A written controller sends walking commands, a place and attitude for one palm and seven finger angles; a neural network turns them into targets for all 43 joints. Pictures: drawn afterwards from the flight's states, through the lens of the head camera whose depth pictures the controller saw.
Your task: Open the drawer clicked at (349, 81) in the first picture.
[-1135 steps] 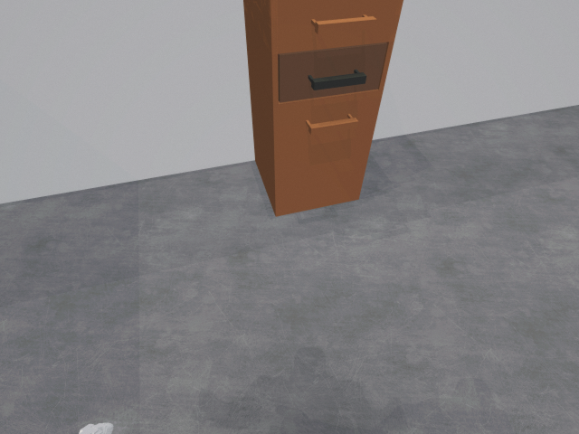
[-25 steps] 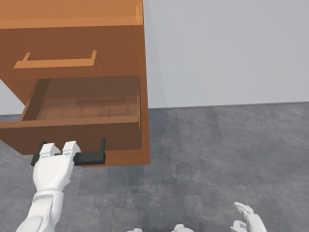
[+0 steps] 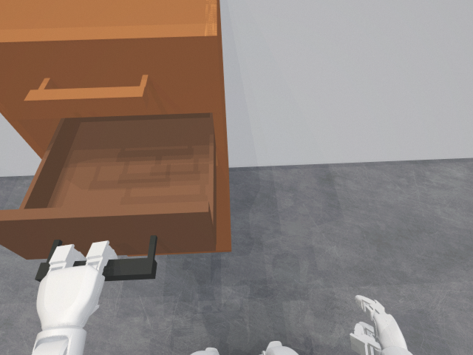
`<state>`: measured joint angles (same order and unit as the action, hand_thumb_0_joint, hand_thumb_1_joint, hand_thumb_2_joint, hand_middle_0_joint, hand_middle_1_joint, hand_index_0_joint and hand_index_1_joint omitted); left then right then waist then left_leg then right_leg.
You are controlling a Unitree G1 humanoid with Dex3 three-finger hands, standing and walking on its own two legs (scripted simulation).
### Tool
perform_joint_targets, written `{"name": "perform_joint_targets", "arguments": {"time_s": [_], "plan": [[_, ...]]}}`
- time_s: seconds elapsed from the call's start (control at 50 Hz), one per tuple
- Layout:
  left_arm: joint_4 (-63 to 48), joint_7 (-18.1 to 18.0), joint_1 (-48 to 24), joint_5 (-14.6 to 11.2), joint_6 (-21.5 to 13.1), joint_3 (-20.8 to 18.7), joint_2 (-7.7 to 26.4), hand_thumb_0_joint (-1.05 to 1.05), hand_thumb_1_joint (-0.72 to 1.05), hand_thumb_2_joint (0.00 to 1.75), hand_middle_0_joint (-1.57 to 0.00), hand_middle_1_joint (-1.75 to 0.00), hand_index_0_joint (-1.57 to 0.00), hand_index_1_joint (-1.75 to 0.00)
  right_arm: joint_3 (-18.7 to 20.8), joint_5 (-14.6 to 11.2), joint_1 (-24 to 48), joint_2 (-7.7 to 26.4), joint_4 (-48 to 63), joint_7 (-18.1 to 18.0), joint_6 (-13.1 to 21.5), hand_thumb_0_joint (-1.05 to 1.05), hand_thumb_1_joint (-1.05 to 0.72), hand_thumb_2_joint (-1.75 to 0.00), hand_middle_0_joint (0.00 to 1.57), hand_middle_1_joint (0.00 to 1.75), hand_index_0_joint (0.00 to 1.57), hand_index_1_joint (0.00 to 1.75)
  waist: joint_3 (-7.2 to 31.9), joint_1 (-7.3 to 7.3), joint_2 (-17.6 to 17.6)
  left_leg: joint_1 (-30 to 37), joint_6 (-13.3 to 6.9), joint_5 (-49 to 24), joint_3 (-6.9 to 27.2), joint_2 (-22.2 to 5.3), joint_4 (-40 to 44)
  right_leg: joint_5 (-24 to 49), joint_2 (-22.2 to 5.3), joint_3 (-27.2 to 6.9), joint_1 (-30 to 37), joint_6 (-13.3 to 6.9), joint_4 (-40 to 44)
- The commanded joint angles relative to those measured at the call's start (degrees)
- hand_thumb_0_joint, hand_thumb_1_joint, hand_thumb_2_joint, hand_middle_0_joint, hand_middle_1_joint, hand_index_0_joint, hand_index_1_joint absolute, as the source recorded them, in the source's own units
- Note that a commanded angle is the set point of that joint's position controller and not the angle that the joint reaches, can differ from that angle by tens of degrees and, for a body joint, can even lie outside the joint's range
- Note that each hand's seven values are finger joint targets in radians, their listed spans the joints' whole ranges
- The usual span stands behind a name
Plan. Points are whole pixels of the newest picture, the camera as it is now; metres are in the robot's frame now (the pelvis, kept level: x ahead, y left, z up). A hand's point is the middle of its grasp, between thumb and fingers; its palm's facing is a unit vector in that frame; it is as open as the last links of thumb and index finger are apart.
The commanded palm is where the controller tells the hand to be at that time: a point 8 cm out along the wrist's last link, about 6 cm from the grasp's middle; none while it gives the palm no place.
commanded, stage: pull the drawer open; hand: left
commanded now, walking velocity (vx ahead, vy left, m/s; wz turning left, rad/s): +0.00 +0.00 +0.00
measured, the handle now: (101, 257) +0.28 +0.26 -0.02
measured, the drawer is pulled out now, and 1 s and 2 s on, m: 0.23 0.30 0.30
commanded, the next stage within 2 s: open the thumb to release the handle in 0.84 s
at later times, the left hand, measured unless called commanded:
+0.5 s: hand (79, 336) +0.16 +0.26 -0.04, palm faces -0.07 -0.07 -0.99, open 6.5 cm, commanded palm +0.12 +0.26 +0.02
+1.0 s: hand (75, 346) +0.14 +0.26 -0.03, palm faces -0.11 -0.07 -0.99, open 6.7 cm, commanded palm +0.12 +0.26 +0.02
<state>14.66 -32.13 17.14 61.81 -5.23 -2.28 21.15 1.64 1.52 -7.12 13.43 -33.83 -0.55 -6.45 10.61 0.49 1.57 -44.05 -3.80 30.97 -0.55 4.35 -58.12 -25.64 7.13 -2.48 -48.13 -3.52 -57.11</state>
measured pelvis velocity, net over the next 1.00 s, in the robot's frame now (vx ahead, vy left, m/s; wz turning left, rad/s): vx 0.00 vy -0.01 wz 0.01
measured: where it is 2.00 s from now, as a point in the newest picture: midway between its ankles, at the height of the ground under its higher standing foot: outside the picture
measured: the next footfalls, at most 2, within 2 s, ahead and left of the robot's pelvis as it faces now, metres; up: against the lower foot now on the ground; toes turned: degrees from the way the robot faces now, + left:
none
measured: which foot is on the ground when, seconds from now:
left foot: down 0.00-1.00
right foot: down 0.00-1.00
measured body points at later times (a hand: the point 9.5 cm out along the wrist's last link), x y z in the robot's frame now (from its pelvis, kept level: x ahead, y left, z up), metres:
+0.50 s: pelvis +0.00 -0.01 -0.01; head +0.06 -0.02 +0.44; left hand +0.16 +0.26 +0.02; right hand +0.21 -0.23 -0.11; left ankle -0.03 +0.08 -0.67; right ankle +0.01 -0.08 -0.67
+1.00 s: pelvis +0.00 -0.01 -0.02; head +0.07 -0.02 +0.43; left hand +0.14 +0.26 +0.02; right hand +0.21 -0.24 -0.12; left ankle -0.03 +0.08 -0.67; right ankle +0.01 -0.08 -0.67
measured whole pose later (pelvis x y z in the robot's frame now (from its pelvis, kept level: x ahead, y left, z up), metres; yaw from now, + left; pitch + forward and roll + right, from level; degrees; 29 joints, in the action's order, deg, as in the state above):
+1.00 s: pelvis +0.00 -0.01 -0.02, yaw +1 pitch +19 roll +0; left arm 0.2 -31.3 35.6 61.0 -11.5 -5.3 22.4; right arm 1.4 3.9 -7.2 13.9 -30.3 1.7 -6.1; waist 11.7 2.0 1.9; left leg -48.9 -3.4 33.7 -0.2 4.5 -63.9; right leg -28.5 7.1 -1.3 -53.0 -4.0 -63.0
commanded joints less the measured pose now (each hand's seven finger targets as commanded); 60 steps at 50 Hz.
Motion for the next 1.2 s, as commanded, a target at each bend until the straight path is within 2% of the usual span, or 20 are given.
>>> {"name": "perform_joint_targets", "arguments": {"time_s": [0.0,0.02,0.1,0.18,0.2,0.22,0.3,0.44,0.5,0.58,0.66,0.7,0.78,0.88,0.9,0.92,0.94,1.0,1.12,1.18], "plan": [[-12.47,-4.44,5.79,-0.94,0.97,-8.33,10.22,0.0,0.9,0.9,-0.4,-1.35,-0.4,-1.35,2.34,0.34,4.84,6.83,8.32,-0.31,2.75,0.0,-0.9,-0.9,0.2,0.3,0.2,0.3,14.8,3.77,1.18,7.87,3.25,-27.34,4.04,-1.8,6.09,22.44,-3.31,-2.55,12.35,-1.0,5.16],[-13.02,-4.3,7.23,-1.24,1.03,-7.17,8.83,0.0,0.9,0.9,-0.4,-1.35,-0.4,-1.35,2.5,0.34,4.65,6.69,8.61,-0.23,2.92,0.0,-0.9,-0.9,0.2,0.3,0.2,0.3,14.26,3.78,1.71,7.92,3.12,-26.91,3.67,-1.71,5.99,22.59,-3.4,-2.42,12.65,-0.95,5.43],[-15.2,-4.27,11.55,-1.45,0.73,-8.46,9.95,0.0,0.9,0.9,-0.4,-1.35,-0.4,-1.35,2.04,0.42,5.24,6.62,9.27,-0.01,2.97,0.0,-0.9,-0.9,0.2,0.3,0.2,0.3,14.8,4.55,1.51,8.02,3.23,-28.66,3.94,-1.75,5.87,23.34,-3.45,-2.57,13.03,-0.99,4.81],[-17.44,-3.97,12.99,-1.66,0.1,-7.85,9.42,0.0,0.9,0.9,-0.4,-1.35,-0.4,-1.35,1.84,0.75,5.71,6.75,9.79,0.2,3.13,0.0,-0.9,-0.9,0.2,0.3,0.2,0.3,13.24,4.22,2.46,8.08,3.14,-28.71,4.12,-1.97,5.59,22.72,-3.46,-2.15,11.75,-1.16,4.79],[-17.03,-3.98,14.93,-1.58,-0.05,-8.4,9.66,0.0,0.9,0.9,-0.4,-1.35,-0.4,-1.35,1.82,0.73,5.91,6.49,9.87,0.21,3.1,0.0,-0.9,-0.9,0.2,0.3,0.2,0.3,13.5,4.68,1.26,7.77,2.97,-27.86,3.8,-1.78,5.3,22.73,-3.48,-2.58,12.16,-0.96,4.71],[-16.71,-3.85,15.08,-1.75,-0.28,-7.79,8.79,0.0,0.9,0.9,-0.4,-1.35,-0.4,-1.35,1.94,0.77,5.64,6.41,9.66,0.2,3.14,0.0,-0.9,-0.9,0.2,0.3,0.2,0.3,12.85,4.17,0.7,7.43,3.02,-27.47,3.9,-1.81,5.1,22.9,-3.47,-2.44,11.81,-0.97,4.73],[-18.11,-3.99,18.17,-1.58,-1.59,-9.52,10.05,0.0,0.9,0.9,-0.4,-1.35,-0.4,-1.35,1.62,1.03,6.32,6.26,10.04,0.27,3.16,0.0,-0.9,-0.9,0.2,0.3,0.2,0.3,13.33,5.17,1.5,6.64,2.95,-27.2,3.59,-1.48,4.75,23.19,-3.56,-2.92,12.09,-1.14,4.05],[-21.23,-3.69,20.21,-1.14,-2.9,-8.18,8.87,0.0,0.9,0.9,-0.4,-1.35,-0.4,-1.35,1.8,1.45,6.32,6.2,10.68,0.8,3.14,0.0,-0.9,-0.9,0.2,0.3,0.2,0.3,12.51,4.7,2.36,6.97,3.22,-26.51,3.87,-1.55,3.61,20.49,-3.45,-2.31,8.91,-1.17,3.47],[-22.55,-3.42,23.94,-1.6,-3.49,-9.01,9.56,0.0,0.9,0.9,-0.4,-1.35,-0.4,-1.35,1.49,1.5,6.29,6.04,11.28,1.04,3.1,0.0,-0.9,-0.9,0.2,0.3,0.2,0.3,13.24,5.53,2.59,7.18,3.3,-28.15,3.84,-1.53,3.45,21.11,-3.44,-2.28,9.57,-1.26,3.08],[-24.47,-2.67,26.85,-2.18,-4.26,-8.72,9.1,0.0,0.9,0.9,-0.4,-1.35,-0.4,-1.35,1.27,1.66,6.63,5.96,12.04,1.32,3.0,0.0,-0.9,-0.9,0.2,0.3,0.2,0.3,12.0,5.26,2.16,6.44,3.06,-27.59,3.99,-1.59,3.16,20.61,-3.48,-2.08,8.91,-1.38,3.1],[-25.03,-2.05,31.74,-2.6,-5.25,-8.43,8.23,0.0,0.9,0.9,-0.4,-1.35,-0.4,-1.35,1.44,1.79,6.57,5.6,12.43,1.67,3.05,0.0,-0.9,-0.9,0.2,0.3,0.2,0.3,11.72,6.27,1.63,5.58,3.04,-26.67,3.44,-1.46,3.03,19.98,-3.58,-2.2,9.39,-1.34,3.04],[-25.62,-2.03,34.66,-2.61,-5.66,-9.3,8.94,0.0,0.9,0.9,-0.4,-1.35,-0.4,-1.35,1.12,1.7,6.65,5.44,12.6,1.95,3.05,0.0,-0.9,-0.9,0.2,0.3,0.2,0.3,12.76,7.12,3.31,6.21,3.31,-29.49,3.46,-1.63,2.96,21.33,-3.51,-2.5,9.62,-1.52,2.43],[-26.1,-1.53,34.38,-3.07,-5.68,-8.38,7.68,0.0,0.9,0.9,-0.4,-1.35,-0.4,-1.35,1.2,1.83,6.84,5.54,12.73,2.27,2.92,0.0,-0.9,-0.9,0.2,0.3,0.2,0.3,11.53,5.91,2.23,5.05,3.02,-28.53,3.75,-1.98,2.72,20.77,-3.54,-1.86,8.52,-1.43,2.39],[-27.28,-1.78,35.27,-2.92,-6.38,-8.67,7.78,0.0,0.9,0.9,-0.4,-1.35,-0.4,-1.35,1.54,2.16,6.2,5.76,12.89,2.57,3.27,0.0,-0.9,-0.9,0.2,0.3,0.2,0.3,12.99,5.87,2.91,5.82,3.44,-31.06,3.99,-2.33,2.12,21.27,-3.53,-1.33,7.39,-1.45,1.48],[-27.37,-1.95,36.06,-2.9,-6.59,-9.73,8.66,0.0,0.9,0.9,-0.4,-1.35,-0.4,-1.35,1.65,2.1,5.77,5.71,12.67,2.64,3.32,0.0,-0.9,-0.9,0.2,0.3,0.2,0.3,13.48,6.47,3.37,6.33,3.62,-32.42,3.83,-2.3,1.98,22.14,-3.48,-1.61,7.64,-1.43,1.21],[-26.82,-3.11,17.47,-1.38,-6.59,-10.89,12.08,0.0,0.9,0.9,-0.4,-1.35,-0.4,-1.35,2.0,2.58,5.16,7.47,10.76,2.0,2.69,0.0,-0.9,-0.9,0.2,0.3,0.2,0.3,11.68,1.75,0.96,4.16,3.5,-27.64,4.73,-2.35,-0.37,21.21,-3.66,-2.24,2.41,-1.04,0.43],[-25.92,-3.98,18.66,-0.89,-6.97,-12.96,11.98,0.0,0.83,0.87,-0.4,-1.34,-0.4,-1.34,2.26,2.92,5.18,6.74,11.26,1.43,2.98,0.0,-0.9,-0.9,0.2,0.3,0.2,0.3,13.57,3.94,1.88,3.18,3.27,-25.51,4.21,-1.99,-0.04,19.89,-3.68,-1.8,4.06,-0.93,-0.21],[-23.68,-4.5,21.26,-1.17,-6.75,-11.76,10.51,0.0,0.62,0.78,-0.38,-1.32,-0.38,-1.32,2.45,2.5,4.27,6.53,11.08,1.49,3.46,0.0,-0.9,-0.9,0.2,0.3,0.2,0.3,14.99,4.31,4.22,5.9,4.18,-28.07,4.61,-2.26,0.3,18.18,-3.55,-0.55,3.03,-1.17,-0.4],[-20.85,-4.04,13.86,-1.96,-3.35,-9.62,9.96,0.0,0.2,0.6,-0.35,-1.27,-0.35,-1.27,2.57,1.62,4.35,7.03,10.61,0.18,2.57,0.0,-0.9,-0.9,0.2,0.3,0.2,0.3,13.5,2.56,-0.52,3.38,3.14,-19.71,4.22,-1.9,1.43,14.68,-3.75,-0.19,4.59,-0.54,2.04],[-19.37,-3.19,13.85,-2.39,-2.01,-9.05,10.39,0.0,-0.01,0.51,-0.33,-1.25,-0.33,-1.25,1.98,0.93,4.85,7.03,10.88,-0.57,2.63,0.0,-0.9,-0.9,0.2,0.3,0.2,0.3,13.63,2.91,-0.27,2.96,2.31,-17.57,3.5,-1.4,2.95,14.75,-3.96,-1.41,8.27,-0.63,4.09]]}}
